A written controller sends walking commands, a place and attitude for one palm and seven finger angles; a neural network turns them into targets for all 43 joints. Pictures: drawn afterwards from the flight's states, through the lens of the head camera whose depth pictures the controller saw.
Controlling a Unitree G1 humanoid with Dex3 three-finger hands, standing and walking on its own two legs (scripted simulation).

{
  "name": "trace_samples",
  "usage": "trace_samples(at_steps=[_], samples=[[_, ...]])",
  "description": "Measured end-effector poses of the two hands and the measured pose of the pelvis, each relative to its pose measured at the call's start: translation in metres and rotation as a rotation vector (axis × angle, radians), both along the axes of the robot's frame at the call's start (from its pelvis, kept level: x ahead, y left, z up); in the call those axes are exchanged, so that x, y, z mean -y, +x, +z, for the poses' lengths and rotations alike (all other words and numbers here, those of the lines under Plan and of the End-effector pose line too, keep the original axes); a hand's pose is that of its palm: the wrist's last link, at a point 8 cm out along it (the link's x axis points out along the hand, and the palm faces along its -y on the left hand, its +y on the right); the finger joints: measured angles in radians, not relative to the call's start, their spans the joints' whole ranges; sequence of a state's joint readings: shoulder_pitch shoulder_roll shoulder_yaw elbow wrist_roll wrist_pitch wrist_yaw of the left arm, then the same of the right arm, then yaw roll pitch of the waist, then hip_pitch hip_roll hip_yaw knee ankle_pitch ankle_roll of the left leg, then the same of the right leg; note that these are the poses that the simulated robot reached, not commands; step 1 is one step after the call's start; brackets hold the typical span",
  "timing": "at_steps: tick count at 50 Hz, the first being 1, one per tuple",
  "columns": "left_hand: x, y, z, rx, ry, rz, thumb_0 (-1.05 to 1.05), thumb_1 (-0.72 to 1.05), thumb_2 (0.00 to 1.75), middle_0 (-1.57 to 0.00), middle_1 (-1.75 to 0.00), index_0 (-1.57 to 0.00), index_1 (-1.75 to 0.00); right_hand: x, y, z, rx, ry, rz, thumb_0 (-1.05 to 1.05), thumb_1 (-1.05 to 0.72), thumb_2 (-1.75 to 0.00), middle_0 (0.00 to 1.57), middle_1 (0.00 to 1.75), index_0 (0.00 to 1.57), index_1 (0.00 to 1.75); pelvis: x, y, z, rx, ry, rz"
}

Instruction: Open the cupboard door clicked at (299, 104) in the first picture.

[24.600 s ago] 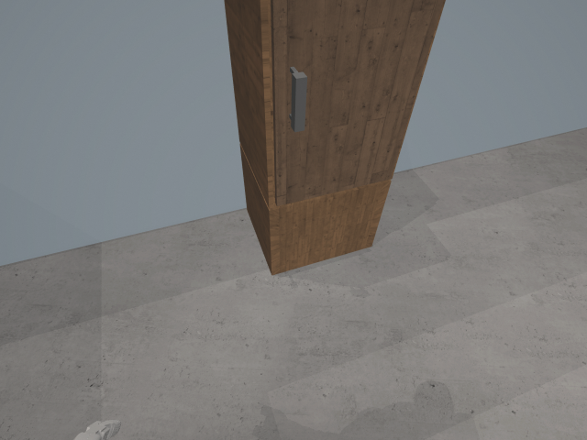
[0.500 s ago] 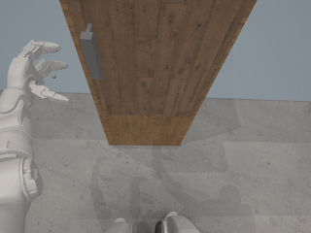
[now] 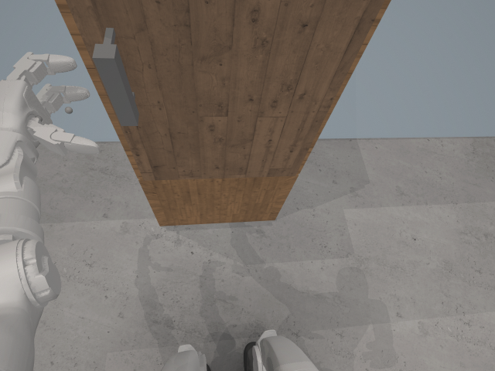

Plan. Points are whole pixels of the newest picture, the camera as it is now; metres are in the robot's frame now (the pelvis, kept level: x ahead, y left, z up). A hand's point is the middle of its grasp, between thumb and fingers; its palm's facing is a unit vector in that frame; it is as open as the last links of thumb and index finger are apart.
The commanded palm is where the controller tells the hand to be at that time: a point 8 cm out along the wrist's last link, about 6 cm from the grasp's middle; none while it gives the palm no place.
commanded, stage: move the hooked fingers beside the handle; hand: left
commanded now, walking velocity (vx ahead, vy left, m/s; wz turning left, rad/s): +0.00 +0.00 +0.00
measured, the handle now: (120, 79) +0.55 +0.16 +0.09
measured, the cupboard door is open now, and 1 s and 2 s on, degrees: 0 0 0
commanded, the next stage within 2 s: slide the fingers in behind the handle in 0.54 s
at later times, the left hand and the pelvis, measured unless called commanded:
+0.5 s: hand (72, 111) +0.49 +0.22 +0.09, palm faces -0.02 -1.00 -0.01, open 14.0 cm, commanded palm +0.47 +0.27 +0.09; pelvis +0.00 +0.00 +0.00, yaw +1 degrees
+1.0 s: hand (86, 115) +0.48 +0.20 +0.09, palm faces -0.03 -1.00 +0.00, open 14.0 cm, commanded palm +0.46 +0.24 +0.09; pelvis -0.01 +0.00 +0.00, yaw +1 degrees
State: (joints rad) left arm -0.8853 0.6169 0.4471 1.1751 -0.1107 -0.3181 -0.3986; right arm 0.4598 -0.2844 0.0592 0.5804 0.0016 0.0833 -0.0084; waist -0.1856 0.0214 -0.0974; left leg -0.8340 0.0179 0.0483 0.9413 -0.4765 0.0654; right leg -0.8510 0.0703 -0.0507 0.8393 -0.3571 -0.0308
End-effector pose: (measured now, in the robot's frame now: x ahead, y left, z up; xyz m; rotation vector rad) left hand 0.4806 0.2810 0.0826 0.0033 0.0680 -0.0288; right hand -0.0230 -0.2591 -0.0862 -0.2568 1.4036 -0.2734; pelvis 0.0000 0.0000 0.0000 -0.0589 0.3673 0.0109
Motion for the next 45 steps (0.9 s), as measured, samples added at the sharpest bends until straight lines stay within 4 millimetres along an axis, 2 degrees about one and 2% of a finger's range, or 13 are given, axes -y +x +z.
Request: trace_samples(at_steps=[8, 14, 19, 24, 33, 38, 45], samples=[[-0.006, -0.008, 0.007, 0.036, -0.006, 0.007, -0.01, -0.5, 0.3, -0.3, -1.2, -0.3, -1.2, -0.003, 0.019, 0.0, 0.019, 0.005, 0.023, 0.0, -0.9, -0.89, 0.21, 0.3, 0.2, 0.3, -0.003, 0.004, 0.002, 0.015, -0.008, 0.02], [0.003, -0.01, 0.003, 0.003, -0.009, -0.02, -0.01, -0.5, 0.3, -0.3, -1.2, -0.3, -1.2, -0.002, 0.036, -0.003, 0.055, 0.001, 0.058, 0.0, -0.9, -0.89, 0.21, 0.3, 0.2, 0.3, -0.005, 0.002, 0.001, 0.02, -0.009, 0.033], [0.009, -0.008, 0.0, 0.023, -0.02, -0.001, -0.01, -0.5, 0.3, -0.3, -1.2, -0.3, -1.2, -0.001, 0.042, -0.004, 0.086, -0.007, 0.066, 0.0, -0.9, -0.89, 0.21, 0.29, 0.2, 0.3, -0.004, -0.002, -0.001, 0.017, -0.007, 0.031], [0.01, -0.009, 0.007, 0.052, 0.002, 0.01, -0.01, -0.5, 0.3, -0.3, -1.2, -0.3, -1.2, -0.002, 0.036, -0.006, 0.088, 0.004, 0.054, 0.0, -0.91, -0.89, 0.21, 0.29, 0.2, 0.3, -0.003, -0.004, -0.002, 0.021, -0.005, 0.025], [0.004, -0.015, 0.008, 0.031, 0.015, 0.015, -0.01, -0.5, 0.3, -0.3, -1.2, -0.3, -1.2, -0.001, 0.015, -0.007, 0.045, 0.012, 0.037, 0.0, -0.9, -0.89, 0.21, 0.29, 0.2, 0.3, 0.001, -0.008, -0.001, 0.025, -0.001, 0.023], [0.011, -0.017, 0.013, 0.052, -0.006, -0.005, -0.01, -0.5, 0.3, -0.3, -1.2, -0.3, -1.2, 0.003, 0.008, -0.006, 0.028, 0.007, 0.036, 0.0, -0.9, -0.89, 0.21, 0.29, 0.2, 0.3, 0.003, -0.009, -0.001, 0.032, -0.001, 0.029], [0.022, -0.017, 0.005, 0.021, -0.007, -0.006, -0.01, -0.5, 0.3, -0.3, -1.2, -0.3, -1.2, 0.008, 0.01, -0.003, 0.057, -0.007, 0.037, 0.0, -0.9, -0.89, 0.21, 0.29, 0.2, 0.3, 0.004, -0.011, -0.001, 0.034, 0.002, 0.026]])
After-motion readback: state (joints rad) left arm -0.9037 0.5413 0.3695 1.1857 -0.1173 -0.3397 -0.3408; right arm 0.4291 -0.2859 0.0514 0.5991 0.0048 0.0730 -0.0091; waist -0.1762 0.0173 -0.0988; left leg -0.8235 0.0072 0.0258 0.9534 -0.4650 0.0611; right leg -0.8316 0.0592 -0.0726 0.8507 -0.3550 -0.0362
